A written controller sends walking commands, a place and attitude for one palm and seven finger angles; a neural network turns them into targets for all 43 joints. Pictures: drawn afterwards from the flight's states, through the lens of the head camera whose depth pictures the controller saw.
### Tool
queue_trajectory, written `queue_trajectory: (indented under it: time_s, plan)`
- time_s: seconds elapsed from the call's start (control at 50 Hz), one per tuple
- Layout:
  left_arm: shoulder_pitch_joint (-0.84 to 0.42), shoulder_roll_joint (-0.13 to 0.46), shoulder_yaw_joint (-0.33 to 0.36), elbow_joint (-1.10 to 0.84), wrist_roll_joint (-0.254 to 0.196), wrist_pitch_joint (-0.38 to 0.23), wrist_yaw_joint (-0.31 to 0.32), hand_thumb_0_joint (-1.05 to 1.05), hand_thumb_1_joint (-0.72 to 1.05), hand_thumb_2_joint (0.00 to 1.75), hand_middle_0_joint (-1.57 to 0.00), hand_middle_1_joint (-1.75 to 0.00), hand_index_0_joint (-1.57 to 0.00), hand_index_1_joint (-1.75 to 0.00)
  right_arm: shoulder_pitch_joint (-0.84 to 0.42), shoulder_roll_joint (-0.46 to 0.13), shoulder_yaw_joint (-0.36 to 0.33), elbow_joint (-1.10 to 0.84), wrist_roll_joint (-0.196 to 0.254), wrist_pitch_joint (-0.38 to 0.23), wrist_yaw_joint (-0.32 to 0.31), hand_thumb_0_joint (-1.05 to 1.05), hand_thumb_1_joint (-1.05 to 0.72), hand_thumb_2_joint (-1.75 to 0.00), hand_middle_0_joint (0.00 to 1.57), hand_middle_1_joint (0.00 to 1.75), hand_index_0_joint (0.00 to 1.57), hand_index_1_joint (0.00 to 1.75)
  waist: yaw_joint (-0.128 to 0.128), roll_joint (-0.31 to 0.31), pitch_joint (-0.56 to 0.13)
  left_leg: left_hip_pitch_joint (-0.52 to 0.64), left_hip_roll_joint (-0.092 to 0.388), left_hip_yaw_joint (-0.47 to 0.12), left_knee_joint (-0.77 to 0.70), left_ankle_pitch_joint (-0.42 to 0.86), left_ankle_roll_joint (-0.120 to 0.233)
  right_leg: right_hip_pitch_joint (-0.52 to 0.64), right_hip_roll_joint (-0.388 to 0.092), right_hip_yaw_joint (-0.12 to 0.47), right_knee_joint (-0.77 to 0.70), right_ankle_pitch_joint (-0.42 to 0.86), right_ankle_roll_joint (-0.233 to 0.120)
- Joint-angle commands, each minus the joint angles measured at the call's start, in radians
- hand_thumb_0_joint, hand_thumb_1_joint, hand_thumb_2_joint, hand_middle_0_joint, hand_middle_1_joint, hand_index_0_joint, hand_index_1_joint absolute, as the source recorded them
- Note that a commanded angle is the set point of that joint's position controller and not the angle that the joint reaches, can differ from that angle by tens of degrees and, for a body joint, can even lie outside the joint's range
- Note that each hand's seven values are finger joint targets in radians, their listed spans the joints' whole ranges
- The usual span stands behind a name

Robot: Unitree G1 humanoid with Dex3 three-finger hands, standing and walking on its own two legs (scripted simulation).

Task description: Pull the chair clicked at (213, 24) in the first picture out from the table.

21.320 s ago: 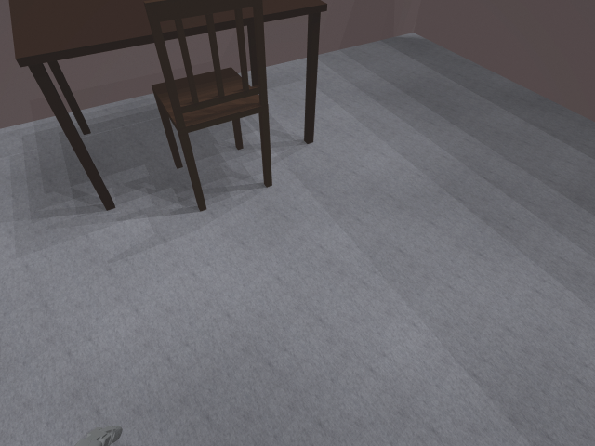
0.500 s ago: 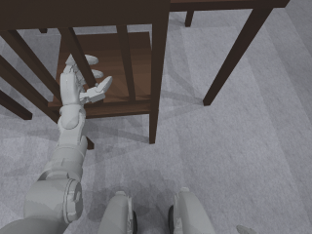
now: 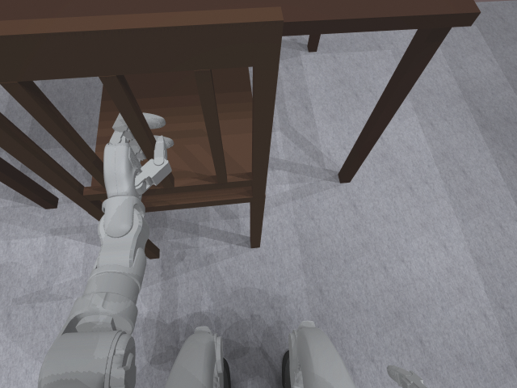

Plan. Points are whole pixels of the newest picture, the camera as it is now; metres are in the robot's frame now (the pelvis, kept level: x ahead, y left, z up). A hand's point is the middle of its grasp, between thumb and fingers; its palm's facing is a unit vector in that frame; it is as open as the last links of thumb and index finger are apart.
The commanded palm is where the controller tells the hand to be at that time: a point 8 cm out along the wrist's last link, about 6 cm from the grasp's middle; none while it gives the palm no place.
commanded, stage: hook a spindle and tug to test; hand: left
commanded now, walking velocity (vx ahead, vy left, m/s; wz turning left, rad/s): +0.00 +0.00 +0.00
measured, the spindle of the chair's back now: (147, 142) +0.48 +0.16 +0.02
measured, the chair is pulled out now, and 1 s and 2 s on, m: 0.00 0.07 0.19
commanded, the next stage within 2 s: step backward, pulling the chair out in 0.24 s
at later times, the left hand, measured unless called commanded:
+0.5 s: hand (165, 172) +0.42 +0.13 +0.03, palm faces +0.03 -0.98 -0.17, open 5.7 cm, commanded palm +0.39 +0.18 +0.02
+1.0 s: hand (168, 189) +0.39 +0.12 +0.04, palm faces -0.06 -0.99 -0.16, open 5.2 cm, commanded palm +0.37 +0.17 +0.04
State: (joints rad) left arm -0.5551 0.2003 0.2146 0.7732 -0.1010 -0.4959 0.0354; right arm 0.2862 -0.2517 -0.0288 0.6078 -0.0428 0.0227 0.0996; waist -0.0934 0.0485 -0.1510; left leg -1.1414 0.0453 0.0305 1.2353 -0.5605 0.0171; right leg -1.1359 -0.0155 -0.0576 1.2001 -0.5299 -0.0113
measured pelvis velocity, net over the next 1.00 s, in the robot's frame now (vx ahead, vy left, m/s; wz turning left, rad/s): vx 0.02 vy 0.01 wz -0.04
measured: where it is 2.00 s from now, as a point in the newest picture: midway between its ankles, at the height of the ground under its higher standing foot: outside the picture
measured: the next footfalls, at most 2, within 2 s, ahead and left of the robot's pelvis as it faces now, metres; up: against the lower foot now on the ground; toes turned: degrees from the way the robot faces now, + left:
left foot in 1.82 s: -0.06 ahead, +0.12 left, +0.00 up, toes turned -1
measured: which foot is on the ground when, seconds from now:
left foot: down 0.00-1.00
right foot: down 0.00-1.00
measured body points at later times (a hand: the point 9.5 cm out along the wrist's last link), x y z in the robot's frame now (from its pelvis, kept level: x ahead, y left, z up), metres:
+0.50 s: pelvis +0.03 +0.00 +0.06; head +0.17 -0.02 +0.48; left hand +0.42 +0.18 +0.04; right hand +0.13 -0.24 -0.09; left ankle +0.00 +0.11 -0.63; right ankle +0.01 -0.12 -0.63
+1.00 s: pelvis +0.02 +0.01 +0.11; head +0.15 -0.01 +0.54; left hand +0.39 +0.17 +0.05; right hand +0.08 -0.24 -0.04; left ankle +0.00 +0.11 -0.63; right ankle +0.01 -0.12 -0.63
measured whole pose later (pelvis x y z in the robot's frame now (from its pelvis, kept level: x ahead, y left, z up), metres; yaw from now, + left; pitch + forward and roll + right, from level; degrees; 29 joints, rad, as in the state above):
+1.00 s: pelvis +0.02 +0.01 +0.11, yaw -2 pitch +10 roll +0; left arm -0.43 0.17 0.06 0.84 -0.06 -0.22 0.06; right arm 0.22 -0.22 -0.02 0.62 0.02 0.17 -0.06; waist -0.07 0.04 0.13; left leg -0.38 0.01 0.09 0.48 -0.26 0.02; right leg -0.41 -0.01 -0.01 0.47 -0.22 0.01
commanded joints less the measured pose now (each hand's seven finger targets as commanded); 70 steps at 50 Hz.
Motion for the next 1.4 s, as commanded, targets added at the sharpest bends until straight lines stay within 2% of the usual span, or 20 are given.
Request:
queue_trajectory:
  time_s: [0.0,0.28,0.32,0.34,0.36,0.4,0.44,0.52,0.64,0.72,0.78,0.88,0.98,1.02,1.06,1.12,1.18,1.28,1.32,1.38]
  plan:
    - [-0.080,0.018,-0.092,-0.298,0.031,-0.103,-0.053,0.00,0.90,0.90,-0.50,-1.45,-0.50,-1.45,0.114,-0.140,-0.057,-0.090,0.006,-0.034,-0.002,0.00,-0.90,-0.90,0.20,0.30,0.20,0.30,0.012,0.022,-0.547,0.429,-0.035,-0.052,-0.113,0.657,-0.012,0.316,0.047,0.007,-0.106,0.537,-0.021]
    - [0.074,-0.018,-0.132,-0.423,0.031,-0.092,-0.034,0.00,0.90,0.90,-0.50,-1.45,-0.50,-1.45,0.085,-0.124,-0.062,-0.095,0.008,-0.057,-0.009,0.00,-0.90,-0.90,0.20,0.30,0.20,0.30,0.018,-0.010,-0.503,0.411,-0.039,-0.042,-0.104,0.695,-0.010,0.359,0.036,0.018,-0.104,0.619,-0.019]
    - [-0.016,-0.001,-0.138,-0.477,0.037,-0.098,-0.032,0.00,0.90,0.90,-0.50,-1.45,-0.50,-1.45,0.079,-0.126,-0.060,-0.093,0.009,-0.059,-0.016,0.00,-0.90,-0.90,0.20,0.30,0.20,0.30,0.007,0.004,-0.519,0.414,-0.039,-0.047,-0.106,0.678,-0.011,0.360,0.033,0.021,-0.098,0.611,-0.019]
    - [-0.219,0.358,0.015,-0.566,0.114,0.037,0.035,0.00,0.90,0.90,-0.50,-1.45,-0.50,-1.45,0.107,-0.134,-0.066,-0.151,0.072,0.044,-0.072,0.00,-0.90,-0.90,0.20,0.30,0.20,0.30,0.027,0.038,-0.687,0.676,-0.028,-0.009,-0.287,0.574,0.003,0.758,-0.036,0.117,-0.287,0.704,-0.027]
    - [-0.249,0.318,-0.002,-0.603,0.112,0.107,0.061,0.00,0.90,0.90,-0.50,-1.45,-0.50,-1.45,0.126,-0.112,-0.059,-0.190,0.079,0.075,-0.111,0.00,-0.90,-0.90,0.20,0.30,0.20,0.30,0.013,0.077,-0.634,0.690,-0.044,-0.003,-0.325,0.571,0.007,0.789,-0.038,0.108,-0.337,0.800,-0.023]
    - [-0.066,0.161,-0.114,-0.453,0.105,0.208,0.059,0.00,0.90,0.90,-0.50,-1.45,-0.50,-1.45,0.067,-0.100,-0.043,-0.182,0.086,0.101,-0.144,0.00,-0.90,-0.90,0.20,0.30,0.20,0.30,0.001,0.035,-0.502,0.675,-0.030,-0.012,-0.375,0.630,0.003,0.743,-0.056,0.086,-0.350,0.883,-0.008]
    - [0.040,0.091,-0.173,-0.300,0.105,0.280,0.053,0.00,0.90,0.90,-0.50,-1.45,-0.50,-1.45,0.037,-0.100,-0.032,-0.161,0.090,0.134,-0.167,0.00,-0.90,-0.90,0.20,0.30,0.20,0.30,-0.001,-0.015,-0.378,0.707,-0.001,-0.044,-0.435,0.716,0.005,0.705,-0.050,0.059,-0.387,0.831,0.011]
    - [-0.025,0.110,-0.171,-0.187,0.098,0.311,0.058,0.00,0.90,0.90,-0.50,-1.45,-0.50,-1.45,0.027,-0.111,-0.024,-0.122,0.089,0.155,-0.186,0.00,-0.90,-0.90,0.20,0.30,0.20,0.30,-0.003,-0.064,-0.333,0.767,0.024,-0.044,-0.527,0.828,-0.003,0.834,-0.072,0.063,-0.501,0.970,0.029]
    - [-0.072,0.113,-0.182,-0.069,0.092,0.278,0.049,0.00,0.90,0.90,-0.50,-1.45,-0.50,-1.45,0.001,-0.119,-0.022,-0.099,0.079,0.165,-0.187,0.00,-0.90,-0.90,0.20,0.30,0.20,0.30,0.025,0.109,-0.264,0.909,0.067,-0.084,-0.631,0.908,-0.011,0.831,-0.061,0.061,-0.613,0.791,0.014]
    - [-0.067,0.096,-0.198,-0.077,0.090,0.264,0.038,0.00,0.90,0.90,-0.50,-1.45,-0.50,-1.45,0.022,-0.120,-0.027,-0.089,0.074,0.160,-0.186,0.00,-0.90,-0.90,0.20,0.30,0.20,0.30,0.028,0.128,-0.292,1.050,0.084,-0.093,-0.643,1.181,-0.018,0.849,-0.053,0.058,-0.632,0.868,0.008]
    - [-0.020,0.095,-0.188,-0.098,0.090,0.259,0.026,0.00,0.90,0.90,-0.50,-1.45,-0.50,-1.45,0.021,-0.115,-0.032,-0.082,0.060,0.147,-0.171,0.00,-0.90,-0.90,0.20,0.30,0.20,0.30,0.042,0.165,-0.312,1.209,0.101,-0.107,-0.646,1.387,-0.022,0.787,-0.023,0.048,-0.656,0.706,0.008]
    - [-0.029,0.102,-0.181,-0.121,0.091,0.250,0.023,0.00,0.90,0.90,-0.50,-1.45,-0.50,-1.45,-0.002,-0.123,-0.039,-0.083,0.061,0.132,-0.165,0.00,-0.90,-0.90,0.20,0.30,0.20,0.30,0.040,0.098,-0.275,1.190,0.120,-0.100,-0.701,1.238,-0.021,0.826,-0.019,0.053,-0.699,0.684,0.000]
    - [-0.064,0.123,-0.159,-0.105,0.102,0.241,0.027,0.00,0.90,0.90,-0.50,-1.45,-0.50,-1.45,0.017,-0.117,-0.043,-0.047,0.050,0.111,-0.164,0.00,-0.90,-0.90,0.20,0.30,0.20,0.30,0.034,0.128,-0.283,1.274,0.125,-0.083,-0.698,1.341,-0.019,0.810,-0.023,0.056,-0.706,0.704,0.004]
    - [-0.077,0.122,-0.160,-0.098,0.102,0.237,0.029,0.00,0.90,0.90,-0.50,-1.45,-0.50,-1.45,0.011,-0.114,-0.042,-0.040,0.055,0.105,-0.163,0.00,-0.90,-0.90,0.20,0.30,0.20,0.30,0.034,0.112,-0.279,1.244,0.115,-0.069,-0.699,1.255,-0.020,0.846,-0.031,0.060,-0.727,0.745,-0.001]
    - [-0.076,0.166,-0.131,-0.086,0.099,0.235,0.037,0.00,0.90,0.90,-0.50,-1.45,-0.50,-1.45,0.001,-0.121,-0.044,-0.040,0.063,0.106,-0.171,0.00,-0.90,-0.90,0.20,0.30,0.20,0.30,0.038,0.063,-0.282,1.140,0.093,-0.042,-0.689,1.064,-0.031,0.936,-0.072,0.081,-0.734,0.960,-0.011]
    - [-0.099,0.161,-0.146,-0.055,0.092,0.233,0.044,0.00,0.90,0.90,-0.50,-1.45,-0.50,-1.45,-0.031,-0.115,-0.037,-0.053,0.080,0.107,-0.189,0.00,-0.90,-0.90,0.20,0.30,0.20,0.30,0.035,-0.055,-0.255,0.873,0.013,-0.007,-0.636,0.450,-0.054,1.140,-0.186,0.142,-0.751,1.250,-0.047]
    - [-0.092,0.173,-0.135,-0.027,0.097,0.260,0.054,0.00,0.90,0.90,-0.50,-1.45,-0.50,-1.45,-0.059,-0.127,-0.034,-0.056,0.091,0.110,-0.194,0.00,-0.90,-0.90,0.20,0.30,0.20,0.30,0.049,-0.107,-0.232,0.766,-0.019,-0.054,-0.577,0.196,-0.044,1.159,-0.237,0.147,-0.763,1.210,-0.037]
    - [-0.078,0.120,-0.192,-0.072,0.095,0.261,0.047,0.00,0.90,0.90,-0.50,-1.45,-0.50,-1.45,-0.067,-0.149,-0.036,-0.057,0.089,0.106,-0.209,0.00,-0.90,-0.90,0.20,0.30,0.20,0.30,0.034,-0.077,-0.222,0.915,0.006,-0.082,-0.754,0.574,-0.036,1.086,-0.145,0.070,-0.726,0.995,-0.003]
    - [-0.060,0.095,-0.215,-0.145,0.087,0.254,0.041,0.00,0.90,0.90,-0.50,-1.45,-0.50,-1.45,-0.089,-0.146,-0.031,-0.079,0.079,0.106,-0.210,0.00,-0.90,-0.90,0.20,0.30,0.20,0.30,0.043,0.075,-0.252,1.047,0.072,-0.157,-0.815,0.957,-0.006,0.981,-0.063,0.041,-0.675,0.802,0.019]
    - [-0.013,0.080,-0.206,-0.174,0.091,0.258,0.040,0.00,0.90,0.90,-0.50,-1.45,-0.50,-1.45,-0.082,-0.129,-0.037,-0.085,0.052,0.104,-0.180,0.00,-0.90,-0.90,0.20,0.30,0.20,0.30,0.060,0.215,-0.260,1.221,0.158,-0.230,-0.830,1.219,0.028,0.818,-0.004,0.054,-0.595,0.316,0.007]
